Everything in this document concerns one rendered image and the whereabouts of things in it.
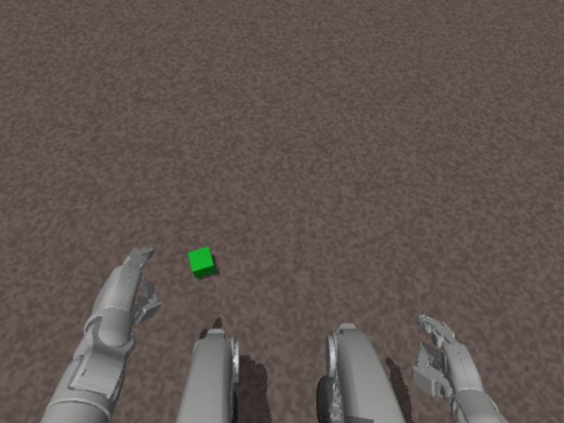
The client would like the right robot hand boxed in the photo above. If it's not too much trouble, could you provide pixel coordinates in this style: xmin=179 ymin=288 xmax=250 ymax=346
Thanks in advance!
xmin=412 ymin=314 xmax=485 ymax=405

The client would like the left robot arm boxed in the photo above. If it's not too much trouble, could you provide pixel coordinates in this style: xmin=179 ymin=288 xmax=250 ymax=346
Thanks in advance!
xmin=40 ymin=308 xmax=136 ymax=423

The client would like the cube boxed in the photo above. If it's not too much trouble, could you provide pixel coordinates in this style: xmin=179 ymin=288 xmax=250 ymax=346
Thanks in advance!
xmin=188 ymin=246 xmax=216 ymax=278

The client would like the right robot arm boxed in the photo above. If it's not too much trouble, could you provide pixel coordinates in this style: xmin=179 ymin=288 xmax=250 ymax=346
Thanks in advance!
xmin=451 ymin=390 xmax=508 ymax=423

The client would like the left robot hand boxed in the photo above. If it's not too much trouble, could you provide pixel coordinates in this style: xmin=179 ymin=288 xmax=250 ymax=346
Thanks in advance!
xmin=92 ymin=246 xmax=161 ymax=323

